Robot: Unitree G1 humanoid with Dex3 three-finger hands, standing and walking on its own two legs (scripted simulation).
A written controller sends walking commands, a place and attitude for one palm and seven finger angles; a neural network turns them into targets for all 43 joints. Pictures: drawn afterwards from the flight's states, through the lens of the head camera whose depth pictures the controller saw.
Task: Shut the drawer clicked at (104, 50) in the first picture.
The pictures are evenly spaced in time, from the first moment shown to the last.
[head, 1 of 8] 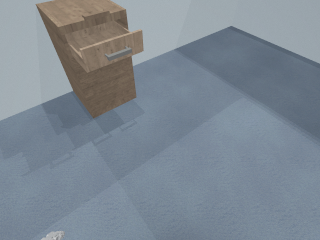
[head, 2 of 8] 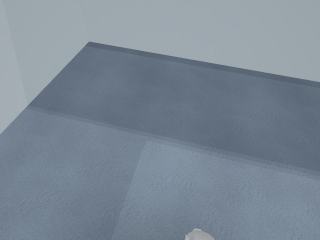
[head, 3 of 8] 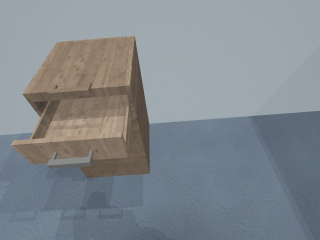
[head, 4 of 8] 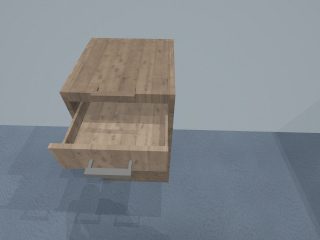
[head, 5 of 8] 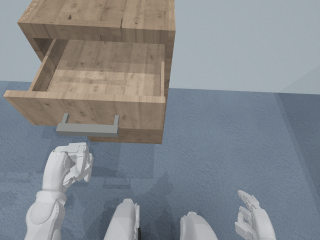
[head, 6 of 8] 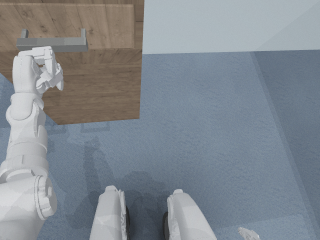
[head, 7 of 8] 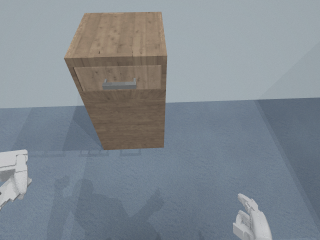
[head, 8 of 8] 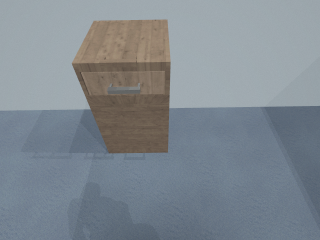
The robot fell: no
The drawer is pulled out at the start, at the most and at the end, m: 0.22 0.22 0.00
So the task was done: yes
